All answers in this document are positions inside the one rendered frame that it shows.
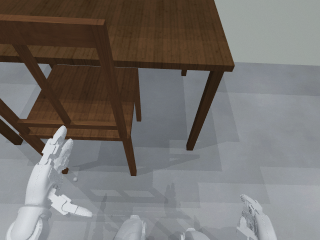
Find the right robot hand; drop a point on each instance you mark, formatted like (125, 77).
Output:
(260, 226)

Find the right robot thigh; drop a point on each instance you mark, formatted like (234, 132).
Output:
(193, 235)

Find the left robot hand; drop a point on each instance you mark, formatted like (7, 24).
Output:
(48, 172)

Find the robot left forearm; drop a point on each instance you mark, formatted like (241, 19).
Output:
(32, 223)

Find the chair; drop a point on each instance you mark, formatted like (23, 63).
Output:
(94, 103)

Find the robot left shin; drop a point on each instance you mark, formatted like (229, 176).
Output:
(134, 217)

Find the table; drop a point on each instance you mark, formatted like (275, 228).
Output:
(153, 34)

